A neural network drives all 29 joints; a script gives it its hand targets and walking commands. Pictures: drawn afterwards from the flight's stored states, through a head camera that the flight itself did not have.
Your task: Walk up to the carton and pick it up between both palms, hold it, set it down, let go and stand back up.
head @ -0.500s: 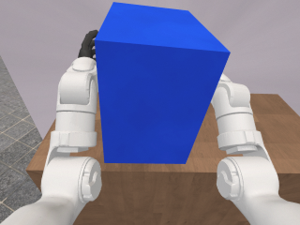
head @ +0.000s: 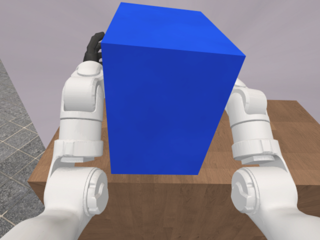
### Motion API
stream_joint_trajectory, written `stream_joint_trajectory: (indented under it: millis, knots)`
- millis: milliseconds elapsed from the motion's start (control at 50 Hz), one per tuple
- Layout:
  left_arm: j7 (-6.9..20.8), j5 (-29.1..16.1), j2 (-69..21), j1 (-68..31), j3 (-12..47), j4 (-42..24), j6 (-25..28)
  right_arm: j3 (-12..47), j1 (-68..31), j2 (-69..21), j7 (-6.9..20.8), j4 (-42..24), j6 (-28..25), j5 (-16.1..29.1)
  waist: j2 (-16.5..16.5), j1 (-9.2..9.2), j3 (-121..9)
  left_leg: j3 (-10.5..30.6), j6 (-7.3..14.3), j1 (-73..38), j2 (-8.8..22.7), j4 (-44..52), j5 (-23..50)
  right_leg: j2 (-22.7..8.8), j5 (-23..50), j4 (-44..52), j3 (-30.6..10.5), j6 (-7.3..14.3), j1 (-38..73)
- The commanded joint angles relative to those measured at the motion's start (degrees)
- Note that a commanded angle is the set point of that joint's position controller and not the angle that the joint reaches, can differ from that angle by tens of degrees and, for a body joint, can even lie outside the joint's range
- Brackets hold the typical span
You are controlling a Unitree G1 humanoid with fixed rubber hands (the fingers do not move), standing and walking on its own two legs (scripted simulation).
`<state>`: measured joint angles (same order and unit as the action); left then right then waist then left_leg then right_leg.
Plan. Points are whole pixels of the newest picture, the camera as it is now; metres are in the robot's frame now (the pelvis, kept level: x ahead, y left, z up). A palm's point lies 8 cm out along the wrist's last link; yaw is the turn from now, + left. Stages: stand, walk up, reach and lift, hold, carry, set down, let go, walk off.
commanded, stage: hold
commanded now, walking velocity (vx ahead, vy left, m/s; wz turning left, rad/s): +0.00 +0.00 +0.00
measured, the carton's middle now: (158, 87) +0.39 +0.01 +0.25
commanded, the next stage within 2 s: set down in 0.18 s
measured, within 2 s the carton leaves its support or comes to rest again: neither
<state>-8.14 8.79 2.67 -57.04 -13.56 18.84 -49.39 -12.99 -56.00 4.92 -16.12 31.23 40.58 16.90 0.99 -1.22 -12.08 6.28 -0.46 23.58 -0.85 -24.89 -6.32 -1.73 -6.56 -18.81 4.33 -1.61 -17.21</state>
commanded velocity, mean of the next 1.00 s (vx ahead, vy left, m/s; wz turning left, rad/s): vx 0.00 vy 0.00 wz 0.00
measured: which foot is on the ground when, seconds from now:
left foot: down 0.00-1.00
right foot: down 0.00-1.00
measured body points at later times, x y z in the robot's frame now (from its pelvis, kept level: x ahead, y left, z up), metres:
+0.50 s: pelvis +0.01 -0.01 +0.00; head -0.04 +0.01 +0.45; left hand +0.43 +0.15 +0.28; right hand +0.43 -0.13 +0.24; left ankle +0.07 +0.11 -0.74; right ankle +0.03 -0.15 -0.74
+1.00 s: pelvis +0.03 -0.01 +0.01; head -0.01 +0.00 +0.45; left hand +0.46 +0.15 +0.24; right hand +0.46 -0.14 +0.22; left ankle +0.07 +0.11 -0.74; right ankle +0.03 -0.15 -0.74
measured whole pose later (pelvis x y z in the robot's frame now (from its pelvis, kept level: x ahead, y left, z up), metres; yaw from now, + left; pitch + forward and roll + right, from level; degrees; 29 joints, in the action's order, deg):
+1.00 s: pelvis +0.03 -0.01 +0.01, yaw +0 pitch +0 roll -1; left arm -4.1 10.3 1.4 -53.8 -23.2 37.7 -24.1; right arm -10.5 -57.4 2.7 -11.5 55.5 14.8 7.2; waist 0.0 -1.2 -6.9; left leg 6.2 -0.7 12.7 -0.7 -21.1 -8.3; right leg -1.7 -9.0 -15.9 4.3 -1.6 -6.7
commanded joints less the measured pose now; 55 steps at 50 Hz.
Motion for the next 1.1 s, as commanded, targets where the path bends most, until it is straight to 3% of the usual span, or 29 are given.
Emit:
stream_joint_trajectory:
  millis: [0,160,180,240,300,360,400,540,720,860,1080]
  knots:
    - [8.43,-16.16,-41.08,-45.53,27.79,-7.19,3.92,29.00,-66.21,-34.91,6.91,-22.25,-1.58,15.26,3.70,-2.37,-38.73,-1.60,-2.58,-20.67,0.91,3.10,2.50,8.12,2.63,0.46,-4.31,0.91,15.98]
    - [8.43,-16.15,-41.07,-45.51,27.79,-7.19,3.92,29.01,-66.19,-34.89,6.90,-22.22,-1.58,15.27,3.68,-2.37,-38.71,-1.60,-2.57,-20.71,0.91,3.09,2.54,8.12,2.65,0.48,-4.31,0.91,15.96]
    - [9.32,-12.32,-41.43,-41.12,22.54,-6.45,4.08,27.50,-56.04,-34.80,8.71,-14.22,-2.12,12.57,3.06,-2.30,-35.71,-3.65,-2.12,-23.55,-1.30,4.10,3.67,9.44,1.96,1.44,-4.69,1.24,16.24]
    - [10.43,-11.86,-40.06,-43.22,20.63,-6.21,5.97,25.99,-59.17,-34.43,8.98,-14.24,-4.66,11.16,2.30,-2.76,-36.29,-3.69,-2.42,-24.58,-1.38,3.65,4.66,9.17,2.41,2.11,-4.75,0.92,16.45]
    - [11.57,-9.42,-37.77,-46.60,15.67,-0.45,9.75,21.23,-62.02,-34.54,9.83,-10.21,-9.86,5.84,2.27,-2.19,-32.06,-4.14,-2.30,-23.21,-0.69,4.77,0.33,8.27,-2.53,3.35,-4.24,0.92,15.12]
    - [13.46,-3.50,-34.13,-46.22,7.08,10.98,14.30,13.39,-59.46,-34.96,11.41,0.37,-15.99,-2.52,1.09,-1.29,-23.79,-5.54,-1.23,-19.07,0.12,8.14,-8.67,7.13,-10.24,4.49,-3.43,0.74,16.00]
    - [14.18,-1.09,-33.28,-45.51,5.17,14.00,17.35,10.26,-57.99,-34.69,12.05,3.90,-19.72,-5.88,0.96,-1.01,-23.67,-5.82,-0.98,-19.43,0.26,9.07,-9.11,7.01,-9.60,4.28,-2.63,0.50,18.19]
    - [13.90,-1.41,-37.54,-44.22,10.27,16.83,24.77,10.41,-58.46,-35.03,11.48,4.92,-29.68,-9.01,1.22,-2.50,-26.63,-5.87,-3.40,-30.24,-0.47,4.90,6.15,6.99,-0.82,5.67,-0.72,0.35,18.73]
    - [14.77,0.82,-35.73,-34.93,8.76,18.02,25.32,13.33,-49.64,-33.95,10.78,9.31,-30.89,-8.50,-1.06,-1.74,-18.87,-6.99,-3.28,-32.95,-1.24,4.38,14.54,7.06,5.34,6.66,0.19,-0.56,21.29]
    - [14.50,-0.46,-36.91,-34.17,12.41,12.19,26.32,18.00,-46.37,-35.60,10.44,6.74,-31.65,-6.82,-0.20,-1.94,-22.13,-6.49,-4.75,-37.97,-1.04,1.83,25.32,7.70,12.51,5.92,0.79,-0.57,22.21]
    - [13.64,-1.09,-37.54,-37.16,13.86,13.49,29.69,15.68,-45.69,-36.99,11.69,8.96,-33.38,-10.01,0.75,-1.54,-22.58,-6.67,-5.85,-37.69,-0.28,2.46,22.00,7.54,8.32,6.00,1.18,0.12,18.75]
